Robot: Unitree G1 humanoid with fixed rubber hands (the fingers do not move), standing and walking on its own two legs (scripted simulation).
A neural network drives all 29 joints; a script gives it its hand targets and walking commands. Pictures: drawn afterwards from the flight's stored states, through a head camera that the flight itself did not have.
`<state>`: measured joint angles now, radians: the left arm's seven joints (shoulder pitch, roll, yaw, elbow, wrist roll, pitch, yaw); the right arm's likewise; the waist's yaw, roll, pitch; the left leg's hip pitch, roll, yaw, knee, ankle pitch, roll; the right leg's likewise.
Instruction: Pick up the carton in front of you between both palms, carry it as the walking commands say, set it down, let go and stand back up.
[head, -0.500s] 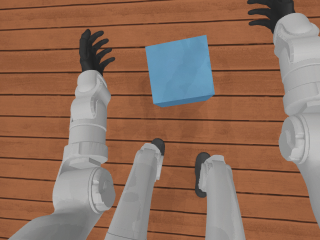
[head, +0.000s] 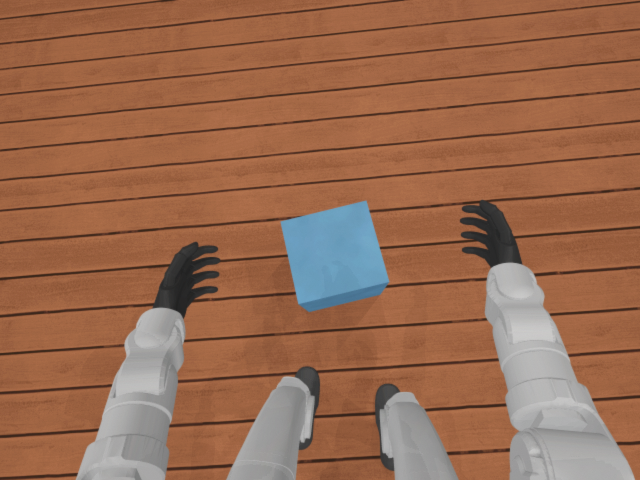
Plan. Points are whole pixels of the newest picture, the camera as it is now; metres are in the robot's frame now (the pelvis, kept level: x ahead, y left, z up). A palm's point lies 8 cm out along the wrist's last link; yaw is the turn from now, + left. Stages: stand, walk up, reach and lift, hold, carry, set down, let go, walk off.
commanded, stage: let go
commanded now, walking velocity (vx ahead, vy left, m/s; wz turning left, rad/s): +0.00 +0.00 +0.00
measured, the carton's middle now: (335, 261) +0.46 +0.06 -0.59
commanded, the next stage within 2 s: stand in 1.00 s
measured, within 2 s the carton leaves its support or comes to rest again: neither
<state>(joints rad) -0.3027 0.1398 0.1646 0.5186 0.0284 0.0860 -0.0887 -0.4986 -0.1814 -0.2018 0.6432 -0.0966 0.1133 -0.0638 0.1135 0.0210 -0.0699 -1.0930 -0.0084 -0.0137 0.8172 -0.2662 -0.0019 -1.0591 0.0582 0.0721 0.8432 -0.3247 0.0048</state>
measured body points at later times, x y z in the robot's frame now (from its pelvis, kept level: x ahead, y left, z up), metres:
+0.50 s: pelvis +0.06 +0.00 +0.06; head +0.11 -0.01 +0.50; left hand +0.22 +0.24 -0.02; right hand +0.27 -0.22 -0.03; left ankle +0.04 +0.12 -0.68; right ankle +0.02 -0.12 -0.68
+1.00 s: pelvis +0.04 +0.00 +0.05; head +0.04 +0.00 +0.50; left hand +0.21 +0.25 -0.01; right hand +0.23 -0.22 -0.02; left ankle +0.04 +0.12 -0.68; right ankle +0.02 -0.12 -0.68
